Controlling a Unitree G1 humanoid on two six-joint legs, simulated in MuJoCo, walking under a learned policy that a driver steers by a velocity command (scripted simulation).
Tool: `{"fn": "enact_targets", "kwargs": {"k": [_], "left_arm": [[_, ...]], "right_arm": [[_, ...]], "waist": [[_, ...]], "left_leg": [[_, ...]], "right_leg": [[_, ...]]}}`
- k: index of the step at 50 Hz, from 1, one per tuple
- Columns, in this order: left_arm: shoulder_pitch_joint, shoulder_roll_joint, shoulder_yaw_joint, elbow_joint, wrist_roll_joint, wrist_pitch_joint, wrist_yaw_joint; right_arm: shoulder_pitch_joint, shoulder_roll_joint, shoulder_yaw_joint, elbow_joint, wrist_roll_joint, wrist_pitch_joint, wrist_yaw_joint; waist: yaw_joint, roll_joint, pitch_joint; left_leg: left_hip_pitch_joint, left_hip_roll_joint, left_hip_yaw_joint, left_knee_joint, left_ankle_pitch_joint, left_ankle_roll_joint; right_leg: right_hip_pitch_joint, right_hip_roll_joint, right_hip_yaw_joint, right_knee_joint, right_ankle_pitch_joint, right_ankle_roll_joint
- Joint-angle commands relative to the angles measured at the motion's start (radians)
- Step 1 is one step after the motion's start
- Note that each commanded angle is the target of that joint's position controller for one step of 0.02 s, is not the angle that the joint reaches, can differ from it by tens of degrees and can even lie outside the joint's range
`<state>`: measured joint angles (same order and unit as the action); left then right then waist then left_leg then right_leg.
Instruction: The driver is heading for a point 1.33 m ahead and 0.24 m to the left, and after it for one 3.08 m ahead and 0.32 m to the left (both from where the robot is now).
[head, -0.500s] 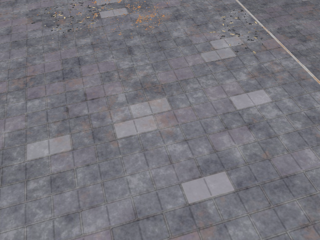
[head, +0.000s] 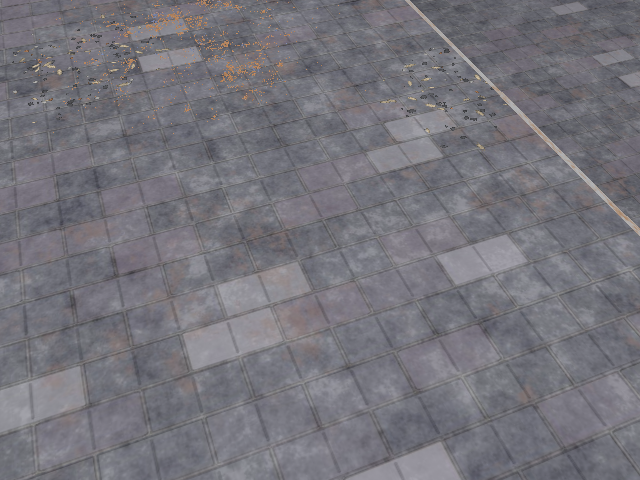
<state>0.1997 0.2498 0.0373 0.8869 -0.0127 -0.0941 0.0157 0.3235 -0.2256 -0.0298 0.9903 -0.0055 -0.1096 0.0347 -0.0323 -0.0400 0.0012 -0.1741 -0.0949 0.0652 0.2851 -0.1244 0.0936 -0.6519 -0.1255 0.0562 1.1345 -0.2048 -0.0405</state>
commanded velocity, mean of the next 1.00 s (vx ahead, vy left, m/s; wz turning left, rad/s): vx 0.21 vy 0.00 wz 0.00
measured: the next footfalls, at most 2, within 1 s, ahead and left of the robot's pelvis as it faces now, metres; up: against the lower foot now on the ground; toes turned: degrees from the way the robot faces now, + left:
right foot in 0.30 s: +0.34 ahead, -0.16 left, +0.00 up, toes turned -2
left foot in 0.68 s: +0.34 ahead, +0.07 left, +0.00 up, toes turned +1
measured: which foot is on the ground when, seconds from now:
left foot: down 0.00-0.30, up 0.32-0.66, down 0.68-1.00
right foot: up 0.00-0.28, down 0.30-1.00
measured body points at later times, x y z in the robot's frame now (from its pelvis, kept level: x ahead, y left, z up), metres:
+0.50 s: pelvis +0.23 -0.08 +0.00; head +0.27 -0.10 +0.44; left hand +0.33 +0.17 -0.13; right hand +0.30 -0.34 -0.15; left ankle +0.21 +0.07 -0.68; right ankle +0.30 -0.16 -0.74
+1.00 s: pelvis +0.29 -0.06 -0.01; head +0.31 -0.06 +0.44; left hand +0.34 +0.19 -0.16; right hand +0.34 -0.31 -0.16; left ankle +0.30 +0.07 -0.74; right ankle +0.30 -0.16 -0.74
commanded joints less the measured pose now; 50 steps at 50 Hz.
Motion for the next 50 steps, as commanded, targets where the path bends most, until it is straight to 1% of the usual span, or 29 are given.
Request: {"fn": "enact_targets", "kwargs": {"k": [1, 5, 8, 10, 12, 13, 14, 15, 16, 17, 18, 19, 20, 21, 23, 25, 27, 28, 30, 32, 33, 34, 35, 36, 37, 38, 39, 42, 50], "left_arm": [[0.033, 0.043, 0.012, -0.042, 0.012, 0.005, 0.007], [-0.126, 0.029, 0.006, -0.083, 0.004, -0.006, -0.005], [-0.215, 0.032, 0.002, -0.111, -0.007, -0.009, -0.021], [-0.252, 0.041, 0.002, -0.133, -0.01, -0.015, -0.035], [-0.226, 0.061, 0.009, -0.137, -0.002, -0.025, -0.045], [-0.16, 0.08, 0.02, -0.121, 0.005, -0.031, -0.046], [-0.024, 0.118, 0.041, -0.077, 0.014, -0.036, -0.043], [0.143, 0.195, 0.061, -0.039, 0.03, -0.04, -0.038], [0.22, 0.27, 0.073, -0.024, 0.042, -0.025, -0.034], [0.265, 0.197, 0.057, -0.013, 0.027, -0.014, -0.038], [0.17, 0.155, 0.042, -0.031, 0.018, -0.012, -0.039], [0.065, 0.119, 0.028, -0.053, 0.016, -0.011, -0.037], [0.0, 0.091, 0.017, -0.059, 0.016, -0.013, -0.039], [-0.033, 0.068, 0.01, -0.055, 0.022, -0.015, -0.039], [-0.049, 0.058, 0.006, -0.034, 0.043, -0.016, -0.041], [-0.064, 0.084, 0.01, -0.021, 0.05, -0.014, -0.033], [-0.057, 0.105, 0.015, -0.008, 0.04, -0.004, -0.023], [-0.049, 0.112, 0.016, 0.0, 0.035, 0.003, -0.019], [-0.042, 0.109, 0.014, 0.013, 0.029, 0.017, -0.013], [-0.048, 0.09, 0.007, 0.023, 0.017, 0.029, -0.008], [-0.028, 0.071, 0.001, 0.035, 0.014, 0.033, -0.007], [0.002, 0.056, -0.005, 0.048, 0.019, 0.034, -0.008], [0.041, 0.057, -0.001, 0.054, 0.027, 0.033, -0.009], [0.078, 0.047, 0.001, 0.06, 0.024, 0.04, -0.003], [0.046, 0.06, 0.002, 0.065, 0.026, 0.048, 0.005], [0.032, 0.057, 0.004, 0.063, 0.022, 0.055, 0.011], [0.034, 0.052, 0.003, 0.07, 0.022, 0.062, 0.015], [0.04, 0.05, 0.005, 0.085, 0.025, 0.065, 0.014], [0.042, 0.036, 0.006, 0.12, 0.016, 0.075, 0.013]], "right_arm": [[-0.04, -0.133, -0.021, -0.056, 0.002, -0.017, -0.02], [0.04, -0.159, -0.026, -0.039, 0.017, -0.004, -0.034], [0.095, -0.168, -0.028, -0.016, 0.025, 0.006, -0.035], [0.115, -0.169, -0.031, -0.005, 0.026, 0.017, -0.036], [0.101, -0.174, -0.034, -0.002, 0.02, 0.032, -0.041], [0.082, -0.179, -0.034, -0.004, 0.019, 0.04, -0.044], [0.072, -0.163, -0.028, -0.01, 0.016, 0.045, -0.045], [0.069, -0.131, -0.012, -0.036, 0.001, 0.041, -0.047], [0.211, -0.011, 0.025, -0.023, -0.01, 0.024, -0.039], [0.245, -0.071, 0.013, 0.009, 0.01, 0.007, -0.034], [0.163, -0.144, -0.008, -0.012, 0.034, 0.004, -0.034], [0.075, -0.142, -0.009, -0.036, 0.035, 0.011, -0.042], [0.029, -0.133, -0.015, -0.044, 0.022, 0.024, -0.051], [0.033, -0.12, -0.019, -0.045, 0.014, 0.04, -0.058], [0.073, -0.052, -0.008, -0.03, 0.009, 0.066, -0.062], [0.053, -0.041, -0.004, -0.036, 0.006, 0.078, -0.071], [0.014, -0.055, -0.006, -0.04, 0.002, 0.092, -0.075], [-0.002, -0.066, -0.009, -0.04, 0.002, 0.1, -0.076], [-0.039, -0.079, -0.016, -0.042, 0.003, 0.115, -0.078], [-0.063, -0.076, -0.02, -0.039, -0.003, 0.117, -0.08], [-0.075, -0.082, -0.022, -0.038, -0.012, 0.116, -0.081], [-0.07, -0.099, -0.025, -0.038, -0.018, 0.113, -0.083], [-0.071, -0.143, -0.032, -0.04, -0.012, 0.111, -0.086], [-0.09, -0.164, -0.043, -0.019, 0.006, 0.109, -0.083], [-0.099, -0.11, -0.035, -0.015, 0.008, 0.103, -0.077], [-0.111, -0.083, -0.028, -0.009, 0.0, 0.096, -0.075], [-0.124, -0.081, -0.027, -0.008, -0.003, 0.089, -0.073], [-0.109, -0.081, -0.029, 0.013, 0.004, 0.077, -0.074], [-0.092, -0.077, -0.027, 0.051, 0.007, 0.086, -0.078]], "waist": [[0.047, 0.075, 0.054], [-0.011, 0.078, 0.054], [-0.046, 0.088, 0.071], [-0.05, 0.094, 0.082], [-0.02, 0.109, 0.068], [0.021, 0.119, 0.025], [0.081, 0.11, -0.061], [0.132, 0.043, -0.21], [0.097, -0.22, -0.353], [0.12, -0.194, -0.461], [0.101, -0.12, -0.327], [0.073, -0.048, -0.23], [0.048, 0.004, -0.159], [0.013, -0.006, -0.135], [-0.024, -0.036, -0.122], [-0.035, -0.058, -0.126], [-0.022, -0.066, -0.145], [-0.014, -0.066, -0.145], [-0.001, -0.064, -0.109], [-0.007, -0.05, -0.052], [-0.006, -0.034, -0.024], [0.003, -0.007, -0.012], [0.041, 0.064, 0.002], [0.074, 0.172, 0.017], [0.048, 0.156, 0.034], [0.051, 0.151, 0.032], [0.053, 0.143, 0.03], [0.045, 0.109, -0.007], [0.033, 0.055, -0.013]], "left_leg": [[-0.096, 0.284, -0.217, -0.204, 0.066, 0.172], [-0.012, 0.267, -0.166, -0.186, 0.083, 0.126], [0.073, 0.293, -0.167, -0.155, 0.058, 0.12], [0.144, 0.325, -0.18, -0.116, 0.059, 0.112], [0.187, 0.333, -0.181, -0.026, 0.231, 0.084], [0.195, 0.314, -0.164, 0.063, 0.395, 0.062], [0.182, 0.256, -0.13, 0.221, 0.536, 0.032], [0.027, 0.19, -0.08, 0.472, 0.373, -0.016], [-0.365, 0.026, -0.026, 0.862, -0.269, -0.097], [-0.421, 0.013, -0.198, 1.037, -0.517, -0.103], [-0.469, 0.067, -0.212, 1.07, -0.472, -0.094], [-0.474, 0.121, -0.169, 1.021, -0.404, -0.098], [-0.444, 0.156, -0.149, 0.949, -0.352, -0.106], [-0.37, 0.185, -0.146, 0.876, -0.309, -0.106], [-0.231, 0.18, -0.123, 0.738, -0.25, -0.117], [-0.169, 0.166, -0.107, 0.591, -0.214, -0.126], [-0.125, 0.159, -0.1, 0.485, -0.145, -0.128], [-0.108, 0.157, -0.098, 0.452, -0.119, -0.127], [-0.08, 0.159, -0.097, 0.387, -0.098, -0.117], [-0.027, 0.147, -0.077, 0.253, -0.045, -0.092], [-0.004, 0.152, -0.082, 0.183, -0.012, -0.078], [0.028, 0.192, -0.122, 0.149, 0.041, -0.062], [0.039, 0.23, -0.148, 0.153, 0.103, -0.041], [-0.047, 0.21, -0.146, 0.14, -0.06, -0.023], [-0.124, 0.189, -0.147, 0.104, -0.155, -0.033], [-0.149, 0.185, -0.144, 0.089, -0.16, -0.051], [-0.147, 0.176, -0.135, 0.093, -0.117, -0.065], [-0.084, 0.167, -0.119, 0.131, 0.001, -0.069], [-0.042, 0.152, -0.102, 0.163, 0.089, -0.063]], "right_leg": [[-0.029, -0.043, 0.004, -0.144, 0.155, 0.027], [0.0, 0.001, -0.034, -0.426, 0.305, 0.035], [0.007, 0.023, -0.047, -0.527, 0.286, 0.036], [-0.002, 0.031, -0.044, -0.576, 0.226, 0.018], [0.066, 0.061, -0.055, -0.631, 0.163, -0.009], [0.168, 0.091, -0.076, -0.663, 0.167, -0.027], [0.343, 0.122, -0.1, -0.696, 0.239, -0.053], [0.632, -0.014, 0.02, -0.633, 0.563, -0.111], [1.021, -0.284, 0.364, -0.616, 0.85, -0.29], [1.024, -0.319, 0.515, -0.686, 0.824, -0.333], [0.89, -0.274, 0.373, -0.7, 0.798, -0.283], [0.759, -0.219, 0.256, -0.725, 0.781, -0.242], [0.634, -0.178, 0.188, -0.766, 0.757, -0.221], [0.539, -0.145, 0.138, -0.802, 0.728, -0.201], [0.414, -0.101, 0.055, -0.836, 0.771, -0.199], [0.373, -0.084, 0.007, -0.844, 0.799, -0.205], [0.374, -0.083, 0.001, -0.853, 0.692, -0.202], [0.369, -0.087, 0.01, -0.865, 0.578, -0.199], [0.334, -0.086, 0.037, -0.893, 0.279, -0.187], [0.286, -0.054, 0.048, -0.895, -0.025, -0.15], [0.273, -0.026, 0.052, -0.889, -0.127, -0.115], [0.259, -0.001, 0.053, -0.869, -0.19, -0.078], [0.238, 0.056, 0.02, -0.829, -0.216, -0.046], [0.287, 0.113, -0.05, -0.819, -0.161, -0.024], [0.359, 0.121, -0.075, -0.781, -0.113, -0.008], [0.394, 0.117, -0.078, -0.764, -0.074, -0.007], [0.408, 0.111, -0.074, -0.756, -0.047, -0.011], [0.425, 0.103, -0.07, -0.742, 0.031, -0.018], [0.451, 0.098, -0.072, -0.717, 0.12, -0.01]]}}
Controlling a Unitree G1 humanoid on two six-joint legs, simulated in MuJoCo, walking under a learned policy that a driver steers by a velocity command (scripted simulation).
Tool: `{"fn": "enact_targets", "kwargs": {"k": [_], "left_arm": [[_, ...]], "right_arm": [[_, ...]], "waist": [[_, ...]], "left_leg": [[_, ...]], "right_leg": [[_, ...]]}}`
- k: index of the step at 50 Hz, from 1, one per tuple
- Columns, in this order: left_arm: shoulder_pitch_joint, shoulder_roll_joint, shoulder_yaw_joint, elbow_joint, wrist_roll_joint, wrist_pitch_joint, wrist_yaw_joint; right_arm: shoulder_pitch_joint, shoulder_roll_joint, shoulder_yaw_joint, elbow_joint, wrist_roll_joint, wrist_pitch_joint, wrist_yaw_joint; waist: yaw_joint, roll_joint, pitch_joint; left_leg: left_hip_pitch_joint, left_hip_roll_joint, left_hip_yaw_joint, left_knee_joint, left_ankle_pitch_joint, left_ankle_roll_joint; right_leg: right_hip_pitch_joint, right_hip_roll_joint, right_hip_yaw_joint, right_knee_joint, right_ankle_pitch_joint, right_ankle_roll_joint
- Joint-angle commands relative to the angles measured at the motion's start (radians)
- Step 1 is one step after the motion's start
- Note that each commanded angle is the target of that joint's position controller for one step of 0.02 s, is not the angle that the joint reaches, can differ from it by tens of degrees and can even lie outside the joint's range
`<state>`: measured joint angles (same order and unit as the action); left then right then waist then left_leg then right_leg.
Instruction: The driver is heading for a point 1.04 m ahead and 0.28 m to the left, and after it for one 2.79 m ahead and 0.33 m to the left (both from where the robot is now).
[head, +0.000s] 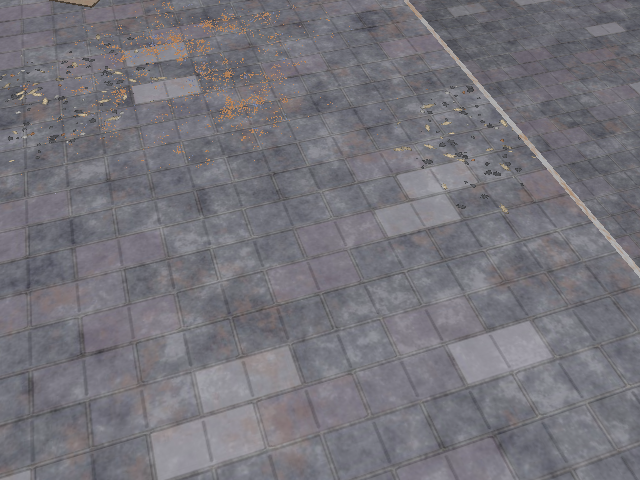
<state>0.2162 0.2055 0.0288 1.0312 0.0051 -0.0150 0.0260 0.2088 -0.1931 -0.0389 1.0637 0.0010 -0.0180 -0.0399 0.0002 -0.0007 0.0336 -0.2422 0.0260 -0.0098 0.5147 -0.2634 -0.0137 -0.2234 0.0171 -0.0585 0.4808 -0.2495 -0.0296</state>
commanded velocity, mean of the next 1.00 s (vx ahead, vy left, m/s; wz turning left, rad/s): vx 0.13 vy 0.00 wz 0.00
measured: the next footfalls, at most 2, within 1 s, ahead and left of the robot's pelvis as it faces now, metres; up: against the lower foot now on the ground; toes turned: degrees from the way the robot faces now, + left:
left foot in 0.88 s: +0.09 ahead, +0.15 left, +0.00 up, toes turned +3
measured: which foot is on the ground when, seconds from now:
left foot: down 0.00-0.64, up 0.66-0.86, down 0.88-1.00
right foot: down 0.00-0.88, up 0.90-1.00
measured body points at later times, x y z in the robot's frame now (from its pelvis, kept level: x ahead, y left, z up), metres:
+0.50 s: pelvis +0.00 +0.00 +0.00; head +0.01 +0.00 +0.45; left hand +0.03 +0.23 -0.16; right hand +0.03 -0.24 -0.16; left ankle +0.01 +0.13 -0.74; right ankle +0.01 -0.10 -0.74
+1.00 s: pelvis +0.09 +0.06 +0.00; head +0.09 +0.08 +0.45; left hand +0.15 +0.32 -0.15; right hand +0.05 -0.19 -0.14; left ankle +0.05 +0.15 -0.74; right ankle +0.05 -0.08 -0.65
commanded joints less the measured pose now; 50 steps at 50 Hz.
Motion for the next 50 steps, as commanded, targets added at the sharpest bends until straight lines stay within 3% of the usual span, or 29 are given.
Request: {"fn": "enact_targets", "kwargs": {"k": [1, 28, 29, 30, 32, 33, 34, 36, 38, 41, 42, 43, 44, 45, 46, 47, 48, 50], "left_arm": [[0.028, 0.08, 0.015, -0.019, -0.002, -0.003, 0.004], [0.059, 0.052, 0.009, 0.055, -0.003, 0.002, 0.012], [0.08, 0.048, 0.009, 0.066, -0.004, 0.003, 0.013], [0.09, 0.074, 0.019, 0.068, -0.012, 0.007, 0.016], [0.126, 0.126, 0.038, 0.063, -0.026, 0.003, 0.019], [0.162, 0.156, 0.049, 0.067, -0.029, -0.006, 0.018], [0.173, 0.177, 0.059, 0.066, -0.029, -0.017, 0.017], [0.15, 0.158, 0.057, 0.045, -0.014, -0.041, 0.014], [0.09, 0.144, 0.055, 0.016, -0.033, -0.055, 0.008], [0.046, 0.169, 0.061, 0.003, -0.048, -0.044, 0.001], [0.059, 0.164, 0.06, 0.004, -0.05, -0.039, -0.001], [0.043, 0.143, 0.054, -0.005, -0.048, -0.039, -0.003], [0.008, 0.078, 0.035, -0.024, -0.037, -0.045, -0.01], [-0.009, 0.016, 0.021, -0.067, -0.029, -0.064, -0.011], [-0.037, 0.04, 0.024, -0.088, -0.05, -0.079, -0.013], [-0.071, 0.075, 0.027, -0.104, -0.063, -0.091, -0.02], [-0.055, 0.095, 0.032, -0.093, -0.054, -0.097, -0.023], [-0.039, 0.121, 0.047, -0.073, -0.028, -0.096, -0.021]], "right_arm": [[0.024, -0.107, -0.018, -0.019, 0.001, -0.004, -0.004], [0.051, -0.067, -0.008, 0.048, -0.001, 0.011, -0.011], [0.073, -0.057, -0.006, 0.06, 0.0, 0.012, -0.011], [0.08, -0.063, -0.01, 0.063, 0.006, 0.012, -0.013], [0.046, -0.067, -0.013, 0.036, 0.01, 0.002, -0.013], [0.021, -0.043, -0.008, 0.018, 0.012, -0.012, -0.008], [0.0, -0.038, -0.007, 0.004, 0.015, -0.026, 0.0], [-0.019, -0.059, -0.019, -0.013, 0.025, -0.043, 0.014], [-0.007, -0.065, -0.024, -0.019, 0.034, -0.059, 0.022], [0.095, -0.033, -0.03, 0.033, 0.026, -0.071, 0.026], [0.17, -0.035, -0.037, 0.067, 0.024, -0.066, 0.028], [0.247, -0.043, -0.042, 0.092, 0.021, -0.061, 0.028], [0.357, -0.101, -0.056, 0.102, 0.017, -0.064, 0.023], [0.449, -0.223, -0.072, 0.095, 0.013, -0.075, 0.03], [0.413, -0.205, -0.059, 0.097, -0.005, -0.094, 0.035], [0.308, -0.148, -0.039, 0.062, -0.002, -0.109, 0.04], [0.228, -0.124, -0.026, 0.036, 0.001, -0.114, 0.047], [0.167, -0.094, -0.011, 0.009, 0.002, -0.109, 0.055]], "waist": [[0.0, 0.012, -0.042], [-0.001, 0.001, 0.02], [0.0, -0.007, -0.004], [0.005, -0.026, 0.009], [0.029, -0.091, 0.073], [0.043, -0.155, 0.085], [0.05, -0.179, 0.108], [0.037, -0.14, 0.116], [0.005, -0.109, 0.093], [-0.058, -0.095, 0.039], [-0.078, -0.079, 0.025], [-0.106, -0.039, 0.023], [-0.145, 0.14, -0.005], [-0.147, 0.34, -0.033], [-0.118, 0.263, -0.001], [-0.079, 0.153, 0.072], [-0.044, 0.099, 0.081], [-0.011, 0.078, 0.069]], "left_leg": [[0.027, 0.03, -0.025, -0.066, 0.229, 0.044], [0.017, 0.006, -0.004, -0.104, 0.109, 0.028], [0.023, -0.009, 0.014, -0.097, 0.015, 0.03], [-0.007, -0.038, 0.045, -0.054, -0.131, 0.038], [-0.146, -0.056, 0.076, 0.067, -0.299, 0.057], [-0.208, -0.054, 0.097, 0.182, -0.243, 0.059], [-0.236, -0.014, 0.065, 0.293, -0.19, 0.071], [-0.35, 0.046, -0.001, 0.46, -0.262, 0.093], [-0.329, 0.076, -0.012, 0.336, -0.241, 0.107], [0.019, -0.025, 0.13, 0.045, -0.052, 0.086], [0.136, -0.062, 0.158, 0.016, -0.006, 0.072], [0.217, -0.054, 0.128, -0.021, -0.015, 0.073], [0.321, 0.124, -0.137, -0.159, -0.142, 0.123], [0.426, 0.344, -0.582, -0.332, -0.276, 0.26], [0.353, 0.426, -0.758, -0.382, -0.488, 0.336], [0.304, 0.394, -0.677, -0.379, -0.504, 0.299], [0.268, 0.337, -0.536, -0.371, -0.377, 0.249], [0.194, 0.248, -0.321, -0.385, -0.102, 0.184]], "right_leg": [[0.023, -0.046, 0.043, -0.063, 0.167, -0.02], [0.001, -0.056, 0.061, -0.107, 0.05, -0.018], [0.01, -0.05, 0.059, -0.119, -0.069, -0.023], [0.0, -0.049, 0.071, -0.127, -0.246, -0.042], [-0.024, -0.152, 0.22, -0.215, -0.559, -0.113], [0.0, -0.257, 0.364, -0.292, -0.641, -0.166], [-0.023, -0.345, 0.486, -0.348, -0.635, -0.217], [0.014, -0.398, 0.543, -0.37, -0.529, -0.24], [0.036, -0.349, 0.433, -0.351, -0.395, -0.184], [-0.122, -0.208, 0.2, -0.251, -0.281, -0.132], [-0.189, -0.179, 0.171, -0.19, -0.298, -0.129], [-0.252, -0.149, 0.141, -0.093, -0.28, -0.112], [-0.371, -0.075, 0.038, 0.23, -0.174, -0.057], [-0.599, 0.029, 0.003, 0.535, -0.288, -0.028], [-0.703, -0.025, 0.116, 0.736, -0.295, -0.051], [-0.775, -0.083, 0.148, 0.798, -0.18, -0.074], [-0.757, -0.114, 0.135, 0.785, -0.068, -0.078], [-0.64, -0.149, 0.121, 0.649, 0.063, -0.061]]}}
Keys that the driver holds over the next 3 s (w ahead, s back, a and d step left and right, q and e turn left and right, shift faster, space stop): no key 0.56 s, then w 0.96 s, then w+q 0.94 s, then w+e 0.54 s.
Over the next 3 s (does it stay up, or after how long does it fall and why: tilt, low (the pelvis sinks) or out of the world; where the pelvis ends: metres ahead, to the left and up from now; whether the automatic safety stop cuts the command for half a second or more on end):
stays up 1.16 0.28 0.00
